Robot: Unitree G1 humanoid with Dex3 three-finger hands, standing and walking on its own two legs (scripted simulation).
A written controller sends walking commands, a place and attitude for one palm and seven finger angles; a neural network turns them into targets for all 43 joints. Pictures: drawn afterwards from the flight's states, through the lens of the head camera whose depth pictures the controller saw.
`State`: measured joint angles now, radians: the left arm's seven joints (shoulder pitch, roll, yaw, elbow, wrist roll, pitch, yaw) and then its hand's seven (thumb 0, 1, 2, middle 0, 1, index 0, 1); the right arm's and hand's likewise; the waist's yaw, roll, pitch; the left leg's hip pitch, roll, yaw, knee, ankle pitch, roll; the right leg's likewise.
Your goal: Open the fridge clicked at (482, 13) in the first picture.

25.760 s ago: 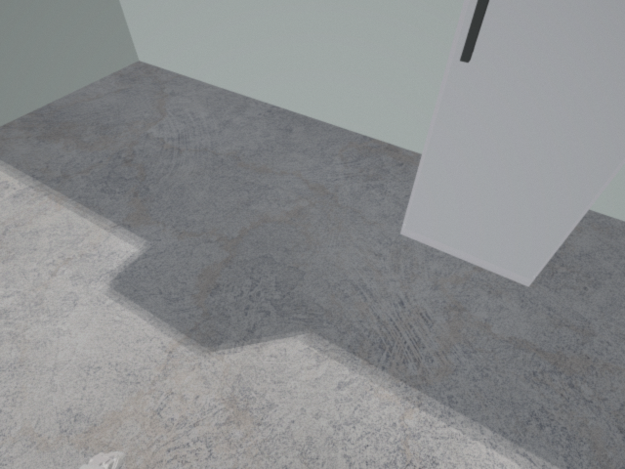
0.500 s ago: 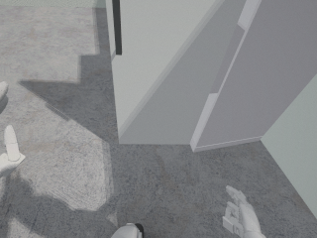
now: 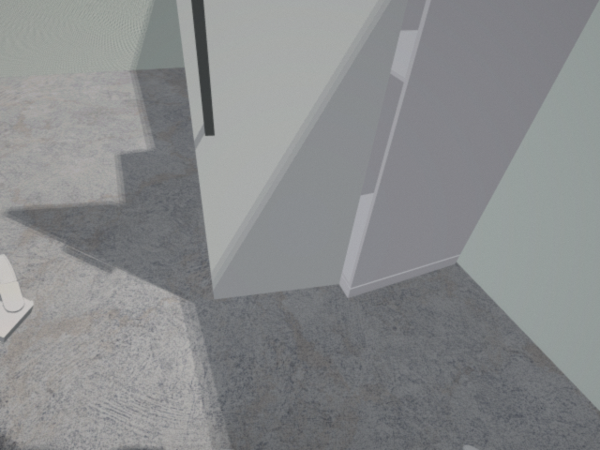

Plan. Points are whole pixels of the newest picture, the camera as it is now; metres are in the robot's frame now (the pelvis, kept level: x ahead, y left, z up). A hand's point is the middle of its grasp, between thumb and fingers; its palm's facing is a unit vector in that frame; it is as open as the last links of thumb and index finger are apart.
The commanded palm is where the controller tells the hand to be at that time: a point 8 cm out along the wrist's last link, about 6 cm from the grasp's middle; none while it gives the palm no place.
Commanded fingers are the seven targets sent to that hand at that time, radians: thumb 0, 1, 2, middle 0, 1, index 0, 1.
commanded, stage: stop stepping back and stand still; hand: left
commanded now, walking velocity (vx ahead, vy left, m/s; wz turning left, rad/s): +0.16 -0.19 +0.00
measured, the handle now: (202, 48) +0.80 +0.28 +0.23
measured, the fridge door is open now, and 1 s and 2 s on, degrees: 79 79 79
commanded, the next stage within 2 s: let the arm hang, fingers relaxed in 1.06 s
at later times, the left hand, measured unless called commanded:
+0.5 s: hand out of the picture +0.19 +0.32 +0.16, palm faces +0.55 -0.73 -0.40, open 7.4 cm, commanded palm +0.13 +0.34 +0.18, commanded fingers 0.00 0.90 0.90 -0.20 -0.30 -0.20 -0.30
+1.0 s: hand (44, 282) +0.24 +0.31 +0.15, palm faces +0.46 -0.76 -0.46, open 7.4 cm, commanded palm +0.17 +0.34 +0.18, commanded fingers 0.00 0.90 0.90 -0.20 -0.30 -0.20 -0.30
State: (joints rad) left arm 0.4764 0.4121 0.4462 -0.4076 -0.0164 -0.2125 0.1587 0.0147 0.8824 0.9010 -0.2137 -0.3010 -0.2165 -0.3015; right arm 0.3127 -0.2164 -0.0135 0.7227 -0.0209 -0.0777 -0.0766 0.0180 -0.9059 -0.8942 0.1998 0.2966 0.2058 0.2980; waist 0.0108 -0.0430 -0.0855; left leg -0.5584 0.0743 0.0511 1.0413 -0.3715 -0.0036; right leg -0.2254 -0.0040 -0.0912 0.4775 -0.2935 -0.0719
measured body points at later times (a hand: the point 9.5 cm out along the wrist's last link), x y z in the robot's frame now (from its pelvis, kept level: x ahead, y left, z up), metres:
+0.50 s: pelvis +0.01 +0.04 -0.01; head +0.01 +0.04 +0.44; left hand +0.15 +0.36 +0.18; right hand +0.17 -0.18 -0.11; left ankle +0.04 +0.15 -0.73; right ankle -0.01 -0.07 -0.74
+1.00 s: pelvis +0.05 +0.03 +0.00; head +0.05 +0.03 +0.45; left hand +0.21 +0.34 +0.18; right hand +0.22 -0.20 -0.09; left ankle +0.05 +0.15 -0.74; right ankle +0.01 -0.07 -0.74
